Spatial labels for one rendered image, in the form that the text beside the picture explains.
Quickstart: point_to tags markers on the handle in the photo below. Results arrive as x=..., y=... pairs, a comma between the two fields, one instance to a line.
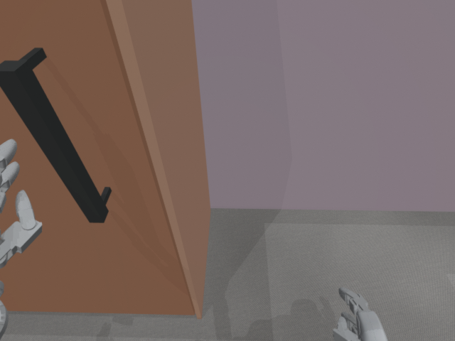
x=25, y=93

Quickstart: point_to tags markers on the robot left hand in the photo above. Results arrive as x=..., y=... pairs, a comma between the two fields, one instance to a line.
x=20, y=234

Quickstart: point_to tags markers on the robot right hand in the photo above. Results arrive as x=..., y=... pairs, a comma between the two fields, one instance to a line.
x=365, y=327

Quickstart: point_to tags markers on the wardrobe door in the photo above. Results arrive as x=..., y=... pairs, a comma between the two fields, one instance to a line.
x=130, y=263

